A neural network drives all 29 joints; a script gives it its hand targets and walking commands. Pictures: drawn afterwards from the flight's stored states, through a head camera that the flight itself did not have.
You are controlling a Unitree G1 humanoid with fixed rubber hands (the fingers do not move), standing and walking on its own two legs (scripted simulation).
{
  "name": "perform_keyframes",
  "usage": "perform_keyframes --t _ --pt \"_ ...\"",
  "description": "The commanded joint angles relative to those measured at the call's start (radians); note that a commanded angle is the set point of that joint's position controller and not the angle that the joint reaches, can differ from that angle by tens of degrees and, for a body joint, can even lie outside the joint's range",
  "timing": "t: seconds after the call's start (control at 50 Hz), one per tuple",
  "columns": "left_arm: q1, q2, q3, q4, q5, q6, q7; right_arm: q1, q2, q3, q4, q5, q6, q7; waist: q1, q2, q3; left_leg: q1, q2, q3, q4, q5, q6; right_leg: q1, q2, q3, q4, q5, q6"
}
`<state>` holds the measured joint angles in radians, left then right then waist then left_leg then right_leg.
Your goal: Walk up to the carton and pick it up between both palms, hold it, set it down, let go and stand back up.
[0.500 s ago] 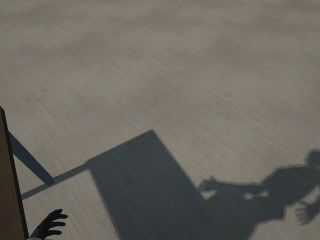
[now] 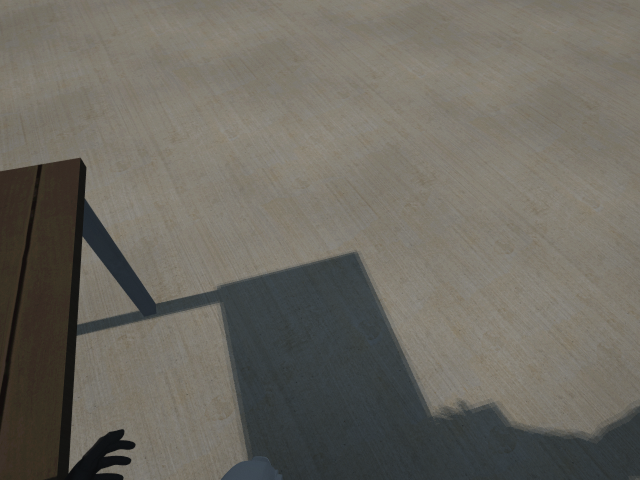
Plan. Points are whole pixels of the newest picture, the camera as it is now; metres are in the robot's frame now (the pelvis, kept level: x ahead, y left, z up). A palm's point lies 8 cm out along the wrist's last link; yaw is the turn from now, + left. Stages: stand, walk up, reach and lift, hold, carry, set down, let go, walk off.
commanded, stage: walk up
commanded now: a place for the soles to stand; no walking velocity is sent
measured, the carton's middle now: out of the picture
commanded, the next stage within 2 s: none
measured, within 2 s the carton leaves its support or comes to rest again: neither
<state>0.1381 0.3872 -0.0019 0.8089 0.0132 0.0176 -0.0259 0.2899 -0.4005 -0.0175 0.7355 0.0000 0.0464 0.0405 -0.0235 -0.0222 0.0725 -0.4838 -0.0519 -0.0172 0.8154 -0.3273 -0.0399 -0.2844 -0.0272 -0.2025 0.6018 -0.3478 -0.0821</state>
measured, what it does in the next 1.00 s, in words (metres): steps on the spot, turning left: left foot, then right foot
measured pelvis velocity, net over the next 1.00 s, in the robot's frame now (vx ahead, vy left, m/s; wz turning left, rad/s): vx -0.01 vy -0.05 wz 0.61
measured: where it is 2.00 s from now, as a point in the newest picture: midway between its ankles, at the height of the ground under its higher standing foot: outside the picture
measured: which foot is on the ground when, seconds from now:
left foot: up 0.00-0.06, down 0.08-0.44, up 0.46-0.88, down 0.90-1.00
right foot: down 0.00-0.08, up 0.10-0.40, down 0.42-0.90, up 0.92-1.00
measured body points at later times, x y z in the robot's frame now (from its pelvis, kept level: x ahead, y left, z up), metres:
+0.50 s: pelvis +0.01 -0.05 +0.01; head +0.05 -0.03 +0.45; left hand +0.03 +0.26 -0.11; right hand +0.19 -0.31 -0.09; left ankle +0.02 +0.10 -0.70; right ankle +0.06 -0.12 -0.73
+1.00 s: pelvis -0.01 -0.05 -0.01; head -0.01 -0.02 +0.44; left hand -0.01 +0.26 -0.11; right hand +0.21 -0.27 -0.10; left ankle -0.05 +0.07 -0.73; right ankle +0.05 -0.13 -0.70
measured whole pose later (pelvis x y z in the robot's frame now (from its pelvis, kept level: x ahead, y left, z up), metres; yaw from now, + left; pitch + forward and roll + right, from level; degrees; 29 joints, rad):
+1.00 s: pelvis -0.01 -0.05 -0.01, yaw +35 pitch -4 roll -1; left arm 0.17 0.32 0.00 0.68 0.04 -0.04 -0.08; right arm 0.37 -0.39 -0.02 0.66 0.00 0.07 0.09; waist -0.04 -0.03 0.09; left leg -0.28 -0.05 -0.15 0.69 -0.35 0.02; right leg -0.32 -0.05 -0.18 0.89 -0.55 -0.04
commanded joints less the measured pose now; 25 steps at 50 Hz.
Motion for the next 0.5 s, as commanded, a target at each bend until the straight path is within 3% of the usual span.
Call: perform_keyframes --t 0.0,0.02,0.04,0.06,0.08,0.1,0.12,0.14,0.16,0.18,0.2,0.24,0.26,0.28,0.3,0.34,0.36,0.38,0.4,0.42,0.44,0.46,0.48 --pt "-0.059 0.237 0.134 -0.126 0.011 -0.011 0.016 0.099 -0.159 -0.075 -0.076 -0.034 -0.008 0.011 0.014 -0.14 -0.161 0.051 0.086 0.033 -0.13 0.013 0.096 0.251 -0.349 0.124 -0.042 0.481 -0.056" --pt "-0.08 0.226 0.131 -0.129 0.008 -0.012 0.016 0.193 -0.174 -0.088 -0.058 -0.046 -0.006 0.004 -0.042 -0.084 -0.178 0.185 0.051 0.022 -0.199 -0.026 0.118 0.183 -0.315 0.081 0.066 0.505 -0.038" --pt "-0.086 0.226 0.127 -0.137 -0.005 -0.006 0.014 0.269 -0.177 -0.097 -0.039 -0.051 -0.009 -0.001 -0.077 -0.022 -0.186 0.288 0.009 -0.036 -0.317 -0.004 0.163 0.099 -0.235 0.057 0.226 0.424 0.015" --pt "-0.057 0.185 0.111 -0.154 -0.007 0.002 0.014 0.231 -0.254 -0.111 -0.048 -0.059 -0.014 -0.011 -0.057 0.178 -0.111 0.299 0.086 -0.327 -0.426 0.155 0.22 -0.051 -0.085 0.037 0.406 0.126 0.077" --pt "-0.086 0.168 0.108 -0.178 -0.007 0.008 0.013 0.129 -0.298 -0.114 -0.08 -0.056 -0.014 -0.014 0.002 0.234 0.045 0.193 0.219 -0.727 -0.545 0.19 0.296 -0.252 0.073 0.105 0.463 -0.316 0.114" --pt "-0.07 0.2 0.119 -0.191 -0.003 0.001 0.015 0.111 -0.328 -0.107 -0.101 -0.031 -0.012 -0.012 -0.009 0.223 0.066 0.13 0.287 -0.858 -0.632 0.048 0.366 -0.257 0.1 0.233 0.527 -0.38 0.099" --pt "-0.071 0.23 0.111 -0.153 0.005 -0.001 0.022 0.059 -0.291 -0.112 -0.105 -0.034 -0.011 -0.017 0.005 0.085 0.136 0.148 0.268 -0.858 -0.638 -0.093 0.339 -0.301 0.07 0.286 0.535 -0.308 0.095" --pt "-0.058 0.227 0.11 -0.164 0.003 -0.008 0.018 0.054 -0.249 -0.099 -0.119 -0.031 -0.01 -0.02 0.009 0.059 0.113 0.212 0.242 -0.707 -0.598 -0.043 0.296 -0.311 0.04 0.27 0.46 -0.24 0.087" --pt "-0.031 0.209 0.112 -0.128 -0.001 -0.007 0.016 0.019 -0.227 -0.091 -0.111 -0.038 -0.01 -0.017 0.035 0.066 0.113 0.184 0.185 -0.636 -0.603 -0.058 0.248 -0.265 0.034 0.285 0.403 -0.202 0.076" --pt "-0.016 0.199 0.113 -0.139 0.009 -0.008 0.016 0.005 -0.204 -0.097 -0.135 -0.041 -0.014 -0.014 0.034 0.13 0.064 0.199 0.14 -0.604 -0.595 -0.019 0.219 -0.2 0.039 0.268 0.337 -0.161 0.079" --pt "-0.005 0.201 0.121 -0.13 0.0 -0.015 0.02 -0.002 -0.191 -0.092 -0.14 -0.038 -0.01 -0.006 0.032 0.172 0.064 0.198 0.105 -0.56 -0.575 0.059 0.212 -0.155 0.059 0.264 0.263 -0.133 0.086" --pt "-0.02 0.172 0.116 -0.144 0.007 -0.024 0.032 0.053 -0.204 -0.095 -0.143 -0.035 -0.014 0.0 0.015 0.159 0.013 0.287 0.118 -0.566 -0.522 0.259 0.222 -0.156 0.074 0.255 0.18 -0.143 0.086" --pt "-0.026 0.164 0.112 -0.138 -0.003 -0.031 0.042 0.057 -0.212 -0.093 -0.143 -0.035 -0.019 0.006 0.0 0.199 -0.014 0.289 0.099 -0.522 -0.508 0.373 0.223 -0.112 0.097 0.228 0.125 -0.107 0.087" --pt "-0.017 0.172 0.114 -0.153 -0.007 -0.036 0.047 0.045 -0.211 -0.095 -0.165 -0.037 -0.02 0.007 -0.006 0.206 -0.053 0.332 0.067 -0.537 -0.461 0.442 0.217 -0.107 0.087 0.249 0.071 -0.088 0.099" --pt "0.002 0.144 0.121 -0.124 -0.007 -0.039 0.056 0.054 -0.199 -0.095 -0.153 -0.037 -0.022 0.009 0.005 0.258 -0.075 0.31 0.087 -0.538 -0.47 0.461 0.206 -0.048 0.106 0.224 0.045 -0.082 0.099" --pt "0.055 0.151 0.116 -0.122 -0.012 -0.047 0.071 0.029 -0.198 -0.096 -0.178 -0.033 -0.026 0.016 0.02 0.216 -0.144 0.283 0.06 -0.485 -0.421 0.431 0.188 0.072 0.108 0.204 -0.107 0.02 0.097" --pt "0.112 0.162 0.123 -0.106 -0.015 -0.05 0.074 -0.027 -0.184 -0.095 -0.214 -0.036 -0.02 0.024 0.049 0.189 -0.176 0.196 0.014 -0.465 -0.396 0.297 0.156 0.212 0.095 0.22 -0.221 0.093 0.093" --pt "0.18 0.196 0.135 -0.068 -0.009 -0.054 0.079 -0.059 -0.165 -0.087 -0.221 -0.035 -0.02 0.027 0.098 0.111 -0.213 0.022 -0.013 -0.384 -0.338 0.21 0.134 0.393 0.03 0.237 -0.258 0.201 0.079" --pt "0.204 0.258 0.159 -0.063 -0.01 -0.054 0.086 -0.033 -0.121 -0.074 -0.237 -0.04 -0.016 0.03 0.107 -0.056 -0.23 -0.182 -0.108 -0.26 -0.171 -0.081 0.09 0.58 -0.165 0.382 -0.341 0.193 0.056" --pt "0.156 0.312 0.177 -0.093 0.007 -0.054 0.083 0.072 -0.107 -0.075 -0.2 -0.06 -0.001 0.023 0.069 -0.076 -0.232 -0.28 -0.057 -0.171 0.05 -0.189 0.054 0.551 -0.424 0.51 -0.351 0.146 0.004" --pt "0.047 0.322 0.179 -0.138 0.0 -0.05 0.081 0.164 -0.167 -0.086 -0.157 -0.065 0.011 0.02 0.006 -0.007 -0.181 -0.247 0.01 -0.176 0.139 -0.156 0.025 0.389 -0.508 0.53 -0.37 0.089 -0.045" --pt "0.009 0.312 0.175 -0.157 0.008 -0.052 0.075 0.114 -0.203 -0.097 -0.151 -0.063 0.012 0.024 0.002 0.015 -0.16 -0.146 0.048 -0.156 0.175 -0.109 0.031 0.261 -0.478 0.451 -0.359 0.074 -0.08" --pt "0.003 0.273 0.171 -0.144 0.013 -0.058 0.071 0.1 -0.19 -0.102 -0.163 -0.052 0.013 0.039 -0.011 -0.005 -0.155 -0.168 0.066 -0.14 0.141 -0.066 0.05 0.306 -0.387 0.334 -0.304 0.116 -0.048"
